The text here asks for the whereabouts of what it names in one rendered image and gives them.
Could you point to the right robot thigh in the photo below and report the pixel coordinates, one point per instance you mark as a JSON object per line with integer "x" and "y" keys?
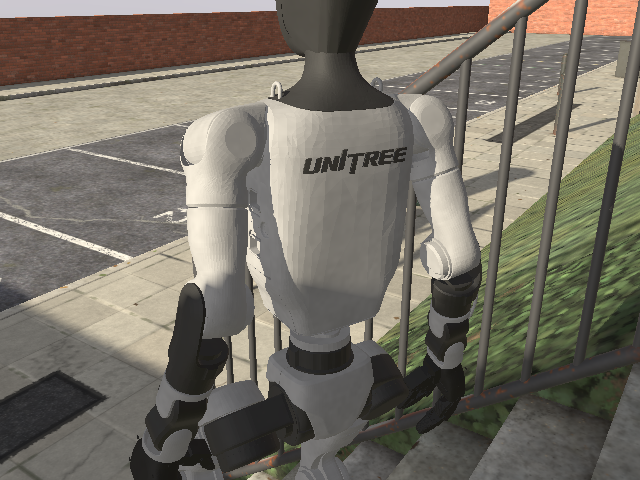
{"x": 388, "y": 391}

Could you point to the left robot upper arm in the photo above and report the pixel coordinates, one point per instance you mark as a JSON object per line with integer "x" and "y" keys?
{"x": 216, "y": 153}

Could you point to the left robot thigh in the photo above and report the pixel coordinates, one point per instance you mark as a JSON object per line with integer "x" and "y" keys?
{"x": 240, "y": 427}

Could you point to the left robot forearm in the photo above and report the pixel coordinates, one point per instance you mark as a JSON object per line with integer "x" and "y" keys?
{"x": 181, "y": 401}

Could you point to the right robot forearm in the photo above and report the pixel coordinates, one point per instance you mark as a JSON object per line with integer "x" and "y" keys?
{"x": 448, "y": 317}

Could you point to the right robot upper arm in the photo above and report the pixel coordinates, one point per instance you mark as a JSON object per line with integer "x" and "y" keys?
{"x": 452, "y": 248}

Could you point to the robot thigh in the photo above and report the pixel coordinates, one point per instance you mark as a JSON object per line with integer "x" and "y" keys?
{"x": 240, "y": 427}
{"x": 388, "y": 391}

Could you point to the robot left hand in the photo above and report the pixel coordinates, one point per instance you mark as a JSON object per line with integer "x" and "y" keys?
{"x": 145, "y": 468}

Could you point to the robot right hand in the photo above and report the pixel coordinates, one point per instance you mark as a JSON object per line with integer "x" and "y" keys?
{"x": 422, "y": 381}

